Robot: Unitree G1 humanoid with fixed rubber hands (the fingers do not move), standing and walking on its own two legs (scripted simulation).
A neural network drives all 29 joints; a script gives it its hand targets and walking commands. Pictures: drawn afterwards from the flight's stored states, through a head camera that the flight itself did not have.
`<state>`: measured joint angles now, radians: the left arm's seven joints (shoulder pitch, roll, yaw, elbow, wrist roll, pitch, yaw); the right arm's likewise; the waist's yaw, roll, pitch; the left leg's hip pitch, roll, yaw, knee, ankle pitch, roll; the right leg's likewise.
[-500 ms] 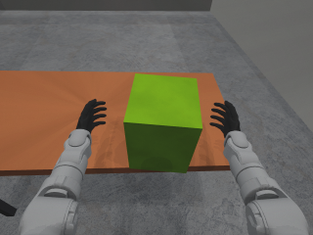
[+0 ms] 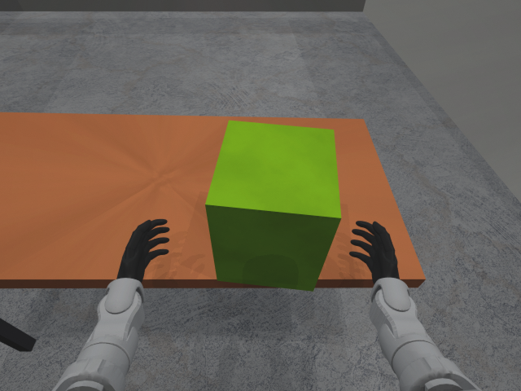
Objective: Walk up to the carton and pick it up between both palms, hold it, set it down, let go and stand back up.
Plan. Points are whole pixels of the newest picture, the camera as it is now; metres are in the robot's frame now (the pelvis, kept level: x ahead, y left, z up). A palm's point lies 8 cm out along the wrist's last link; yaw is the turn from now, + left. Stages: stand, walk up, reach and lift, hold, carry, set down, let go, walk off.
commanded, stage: set down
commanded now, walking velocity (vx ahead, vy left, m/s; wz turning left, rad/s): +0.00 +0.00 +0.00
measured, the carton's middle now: (272, 209) +0.46 -0.01 -0.01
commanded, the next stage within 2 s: let go in 1.72 s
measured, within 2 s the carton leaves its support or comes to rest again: neither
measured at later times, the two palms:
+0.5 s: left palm (130, 313) +0.26 +0.22 -0.04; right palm (385, 319) +0.25 -0.19 -0.04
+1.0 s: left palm (117, 338) +0.23 +0.24 -0.05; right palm (389, 345) +0.22 -0.19 -0.05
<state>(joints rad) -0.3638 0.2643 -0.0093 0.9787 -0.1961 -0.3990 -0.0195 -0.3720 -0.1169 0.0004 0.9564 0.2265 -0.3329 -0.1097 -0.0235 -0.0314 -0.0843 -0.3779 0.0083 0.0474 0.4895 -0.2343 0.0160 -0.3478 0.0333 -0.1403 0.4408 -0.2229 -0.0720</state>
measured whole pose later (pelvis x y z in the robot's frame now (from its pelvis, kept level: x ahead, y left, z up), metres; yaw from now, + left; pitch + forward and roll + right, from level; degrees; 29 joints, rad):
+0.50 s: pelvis +0.01 +0.00 +0.00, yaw +0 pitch +4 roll +0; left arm -0.06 0.24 -0.01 0.76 -0.16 -0.45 -0.04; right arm -0.10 -0.09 0.04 0.92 0.20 -0.56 -0.08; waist -0.01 -0.04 -0.02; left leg -0.31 0.01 0.05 0.53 -0.29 0.02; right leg -0.29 0.03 -0.13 0.49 -0.28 -0.07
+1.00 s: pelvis +0.03 +0.01 +0.01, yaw -1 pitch +0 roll +0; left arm 0.10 0.26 0.01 0.63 -0.10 -0.17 -0.04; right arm 0.07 -0.11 0.05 0.81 0.12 -0.37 -0.05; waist 0.01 -0.04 0.01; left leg -0.14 0.00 0.07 0.41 -0.26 0.02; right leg -0.13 0.03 -0.10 0.38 -0.25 -0.06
